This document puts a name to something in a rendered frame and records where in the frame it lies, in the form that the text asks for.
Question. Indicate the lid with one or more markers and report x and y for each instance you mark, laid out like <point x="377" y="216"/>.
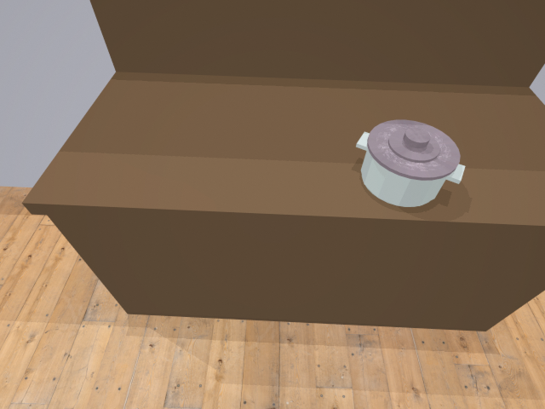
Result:
<point x="437" y="160"/>

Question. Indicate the pot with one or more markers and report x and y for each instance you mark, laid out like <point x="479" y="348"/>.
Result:
<point x="399" y="190"/>

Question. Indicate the knob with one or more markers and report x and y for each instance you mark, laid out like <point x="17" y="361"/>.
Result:
<point x="417" y="138"/>

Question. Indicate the table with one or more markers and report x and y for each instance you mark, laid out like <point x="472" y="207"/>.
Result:
<point x="217" y="174"/>

